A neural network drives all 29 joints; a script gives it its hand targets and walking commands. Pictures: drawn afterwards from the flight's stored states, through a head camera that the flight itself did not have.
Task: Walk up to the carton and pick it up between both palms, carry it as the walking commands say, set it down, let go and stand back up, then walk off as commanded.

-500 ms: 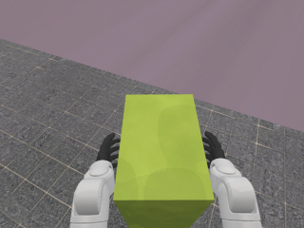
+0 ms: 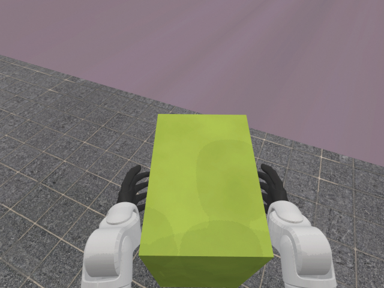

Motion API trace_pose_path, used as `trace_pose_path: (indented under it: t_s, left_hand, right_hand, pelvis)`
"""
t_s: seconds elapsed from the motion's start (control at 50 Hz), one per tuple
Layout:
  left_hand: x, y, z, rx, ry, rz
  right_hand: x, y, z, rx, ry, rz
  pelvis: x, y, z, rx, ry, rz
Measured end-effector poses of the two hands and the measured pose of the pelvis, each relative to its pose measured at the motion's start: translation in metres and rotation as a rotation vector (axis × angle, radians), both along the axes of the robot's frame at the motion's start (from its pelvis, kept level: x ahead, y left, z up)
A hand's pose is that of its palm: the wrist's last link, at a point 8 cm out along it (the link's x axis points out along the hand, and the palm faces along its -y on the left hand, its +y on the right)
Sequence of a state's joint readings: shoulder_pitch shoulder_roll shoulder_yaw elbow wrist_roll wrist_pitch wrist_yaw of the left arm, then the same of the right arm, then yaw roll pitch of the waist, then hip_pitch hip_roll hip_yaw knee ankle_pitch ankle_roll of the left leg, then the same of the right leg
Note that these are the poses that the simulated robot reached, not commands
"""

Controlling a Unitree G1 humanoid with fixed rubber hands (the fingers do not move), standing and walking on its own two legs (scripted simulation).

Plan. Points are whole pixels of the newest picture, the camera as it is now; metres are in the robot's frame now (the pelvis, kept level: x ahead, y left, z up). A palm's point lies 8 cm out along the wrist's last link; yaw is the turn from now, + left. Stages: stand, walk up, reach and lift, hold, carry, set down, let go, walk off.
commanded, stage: carry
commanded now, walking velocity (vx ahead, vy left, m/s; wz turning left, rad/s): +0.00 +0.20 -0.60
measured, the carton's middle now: (200, 206) +0.31 +0.01 +0.02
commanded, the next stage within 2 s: none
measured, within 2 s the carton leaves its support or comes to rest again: neither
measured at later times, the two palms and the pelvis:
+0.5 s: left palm (161, 238) +0.22 +0.08 +0.06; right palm (324, 287) +0.15 -0.18 +0.06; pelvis -0.08 +0.02 -0.02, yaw -16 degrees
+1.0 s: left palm (158, 242) +0.20 +0.08 +0.09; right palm out of the picture +0.04 -0.14 +0.09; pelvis -0.10 +0.12 +0.00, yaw -36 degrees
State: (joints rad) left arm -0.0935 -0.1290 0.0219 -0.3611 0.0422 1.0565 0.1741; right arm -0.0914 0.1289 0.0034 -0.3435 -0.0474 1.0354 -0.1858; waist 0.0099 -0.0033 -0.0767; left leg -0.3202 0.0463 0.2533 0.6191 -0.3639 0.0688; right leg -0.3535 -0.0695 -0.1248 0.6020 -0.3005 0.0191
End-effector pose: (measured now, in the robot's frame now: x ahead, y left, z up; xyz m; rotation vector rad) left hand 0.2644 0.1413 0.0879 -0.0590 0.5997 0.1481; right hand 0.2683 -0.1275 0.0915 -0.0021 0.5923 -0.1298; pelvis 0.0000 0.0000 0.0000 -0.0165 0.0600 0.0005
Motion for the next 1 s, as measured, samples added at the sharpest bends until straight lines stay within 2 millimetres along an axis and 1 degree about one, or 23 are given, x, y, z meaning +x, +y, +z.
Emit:
trace_pose_path:
  t_s: [0.08, 0.14, 0.2, 0.32, 0.4, 0.46, 0.5, 0.58, 0.66, 0.72, 0.76, 0.84, 0.92, 1.0]
  left_hand:
    - [-0.014, 0.000, 0.000, -0.005, 0.020, -0.032]
    - [-0.025, 0.000, -0.006, -0.005, 0.047, -0.060]
    - [-0.032, -0.004, -0.011, 0.005, 0.080, -0.097]
    - [-0.037, -0.027, -0.016, 0.010, 0.113, -0.194]
    - [-0.039, -0.046, -0.017, 0.013, 0.086, -0.242]
    - [-0.042, -0.059, -0.021, 0.021, 0.065, -0.265]
    - [-0.047, -0.063, -0.026, 0.031, 0.088, -0.285]
    - [-0.057, -0.063, -0.028, 0.037, 0.145, -0.331]
    - [-0.058, -0.060, -0.020, 0.021, 0.116, -0.382]
    - [-0.054, -0.052, -0.015, 0.000, 0.070, -0.422]
    - [-0.052, -0.044, -0.015, -0.018, 0.051, -0.442]
    - [-0.057, -0.035, -0.012, -0.009, 0.095, -0.487]
    - [-0.061, -0.042, -0.006, 0.006, 0.114, -0.553]
    - [-0.065, -0.062, 0.003, 0.018, 0.069, -0.623]
  right_hand:
    - [-0.024, 0.000, 0.000, -0.007, 0.020, -0.032]
    - [-0.041, 0.001, -0.005, -0.007, 0.047, -0.059]
    - [-0.059, -0.003, -0.013, 0.005, 0.080, -0.096]
    - [-0.091, -0.023, -0.019, 0.015, 0.113, -0.197]
    - [-0.105, -0.039, -0.020, 0.023, 0.085, -0.249]
    - [-0.114, -0.050, -0.026, 0.036, 0.063, -0.275]
    - [-0.123, -0.053, -0.031, 0.045, 0.087, -0.295]
    - [-0.143, -0.051, -0.030, 0.044, 0.145, -0.336]
    - [-0.156, -0.043, -0.017, 0.032, 0.114, -0.390]
    - [-0.161, -0.031, -0.008, 0.015, 0.067, -0.432]
    - [-0.166, -0.021, -0.005, -0.003, 0.049, -0.453]
    - [-0.183, -0.006, -0.003, -0.006, 0.095, -0.492]
    - [-0.203, -0.004, 0.000, 0.005, 0.115, -0.555]
    - [-0.224, -0.013, 0.002, 0.021, 0.069, -0.628]
  pelvis:
    - [-0.012, 0.008, -0.004, 0.005, -0.003, -0.027]
    - [-0.022, 0.015, -0.008, 0.012, -0.008, -0.055]
    - [-0.032, 0.021, -0.010, 0.005, -0.011, -0.107]
    - [-0.052, 0.024, -0.007, -0.014, -0.009, -0.187]
    - [-0.063, 0.020, -0.014, -0.010, -0.001, -0.228]
    - [-0.071, 0.016, -0.023, -0.011, 0.003, -0.251]
    - [-0.076, 0.018, -0.022, -0.010, 0.007, -0.272]
    - [-0.083, 0.028, -0.009, 0.009, 0.010, -0.323]
    - [-0.087, 0.048, -0.004, 0.029, 0.018, -0.367]
    - [-0.087, 0.068, -0.007, 0.033, 0.026, -0.405]
    - [-0.087, 0.082, -0.010, 0.036, 0.019, -0.429]
    - [-0.087, 0.099, -0.001, -0.012, 0.013, -0.508]
    - [-0.090, 0.110, 0.006, -0.033, 0.010, -0.569]
    - [-0.095, 0.116, 0.002, -0.024, 0.016, -0.631]
